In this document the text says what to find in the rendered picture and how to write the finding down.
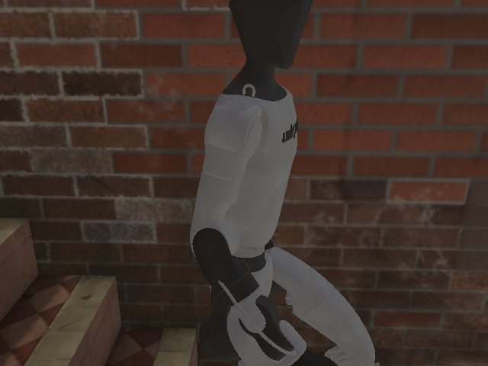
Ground stairs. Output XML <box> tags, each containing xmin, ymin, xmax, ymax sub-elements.
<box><xmin>0</xmin><ymin>218</ymin><xmax>197</xmax><ymax>366</ymax></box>

